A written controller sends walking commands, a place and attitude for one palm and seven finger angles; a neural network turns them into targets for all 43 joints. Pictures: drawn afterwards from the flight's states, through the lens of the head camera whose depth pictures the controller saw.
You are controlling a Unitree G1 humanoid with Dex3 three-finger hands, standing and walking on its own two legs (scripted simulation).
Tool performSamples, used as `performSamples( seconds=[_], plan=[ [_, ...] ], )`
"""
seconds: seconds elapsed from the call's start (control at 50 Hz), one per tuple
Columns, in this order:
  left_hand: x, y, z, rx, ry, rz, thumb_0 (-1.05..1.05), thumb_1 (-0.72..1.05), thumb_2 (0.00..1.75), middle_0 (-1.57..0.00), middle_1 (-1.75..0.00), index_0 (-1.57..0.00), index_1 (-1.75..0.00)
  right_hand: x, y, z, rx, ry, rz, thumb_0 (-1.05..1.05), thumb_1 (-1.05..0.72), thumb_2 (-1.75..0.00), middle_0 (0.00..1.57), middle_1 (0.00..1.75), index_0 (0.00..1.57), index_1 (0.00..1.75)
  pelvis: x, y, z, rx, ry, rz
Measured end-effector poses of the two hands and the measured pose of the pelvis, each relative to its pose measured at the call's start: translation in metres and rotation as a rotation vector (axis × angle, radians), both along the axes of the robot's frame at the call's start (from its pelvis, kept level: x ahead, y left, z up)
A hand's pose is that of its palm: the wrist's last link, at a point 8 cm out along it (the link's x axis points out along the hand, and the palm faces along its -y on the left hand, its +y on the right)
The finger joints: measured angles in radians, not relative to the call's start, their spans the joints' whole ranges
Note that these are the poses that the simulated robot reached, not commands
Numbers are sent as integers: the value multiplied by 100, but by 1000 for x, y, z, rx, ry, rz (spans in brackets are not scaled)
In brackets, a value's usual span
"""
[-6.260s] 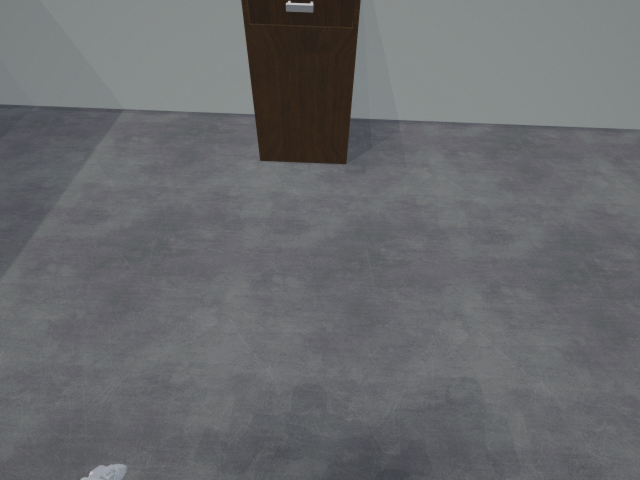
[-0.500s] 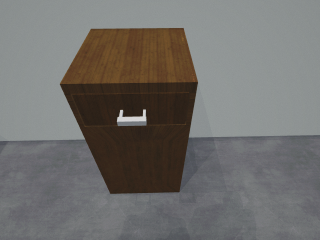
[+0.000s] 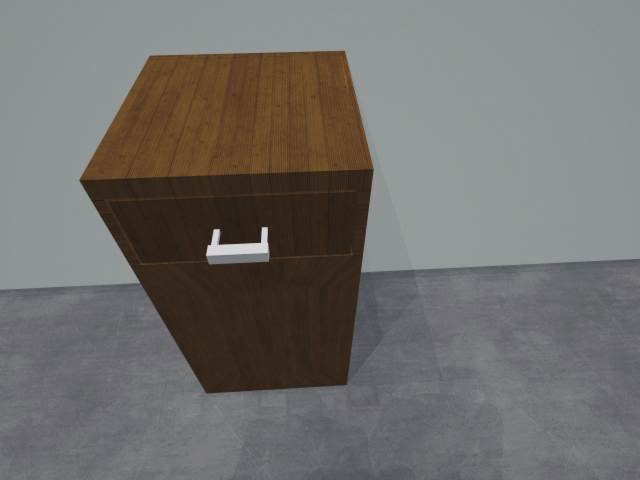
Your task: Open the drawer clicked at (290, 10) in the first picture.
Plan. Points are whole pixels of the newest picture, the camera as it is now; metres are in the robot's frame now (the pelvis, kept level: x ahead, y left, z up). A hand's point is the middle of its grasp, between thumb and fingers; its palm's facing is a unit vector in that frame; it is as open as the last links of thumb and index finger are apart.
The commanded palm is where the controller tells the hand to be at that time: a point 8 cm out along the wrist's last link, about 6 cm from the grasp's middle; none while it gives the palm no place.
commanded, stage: come to a stop and stand still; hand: left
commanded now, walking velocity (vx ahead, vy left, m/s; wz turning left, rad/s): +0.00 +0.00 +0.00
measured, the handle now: (239, 243) +0.49 +0.17 -0.02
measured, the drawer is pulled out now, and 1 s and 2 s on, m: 0.00 0.00 0.00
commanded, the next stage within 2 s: look again from close up in 0.72 s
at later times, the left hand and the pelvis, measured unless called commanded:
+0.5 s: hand out of the picture +0.00 +0.12 -0.17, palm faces +0.05 -0.98 -0.17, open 7.3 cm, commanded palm none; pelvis +0.02 -0.04 +0.00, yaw +1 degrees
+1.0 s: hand out of the picture +0.00 +0.11 -0.17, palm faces +0.06 -0.98 -0.16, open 7.4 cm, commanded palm none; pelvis +0.02 -0.05 +0.00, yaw +1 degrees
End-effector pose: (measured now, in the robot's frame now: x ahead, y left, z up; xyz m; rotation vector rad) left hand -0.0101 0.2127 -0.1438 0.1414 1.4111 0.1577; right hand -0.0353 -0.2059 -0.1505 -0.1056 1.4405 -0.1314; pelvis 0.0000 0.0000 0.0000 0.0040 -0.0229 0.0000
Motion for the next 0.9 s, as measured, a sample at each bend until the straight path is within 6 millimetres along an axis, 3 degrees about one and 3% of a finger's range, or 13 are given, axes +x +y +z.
performSamples(
  seconds=[0.22,0.36,0.9],
  plan=[
    [4,-22,0,-7,14,12,1,92,90,-20,-30,-20,-30,35,-21,-1,-10,-48,13,1,-91,-89,20,30,20,30,12,-17,0,-1,0,-1],
    [4,-34,0,-17,22,20,1,92,90,-20,-30,-20,-30,46,-35,1,-23,-55,21,1,-91,-89,20,30,20,30,16,-27,1,-2,3,2],
    [4,-54,0,-23,17,36,1,92,90,-20,-30,-20,-30,29,-45,4,-4,11,18,1,-91,-89,20,30,20,30,20,-47,3,-6,5,17]
  ],
)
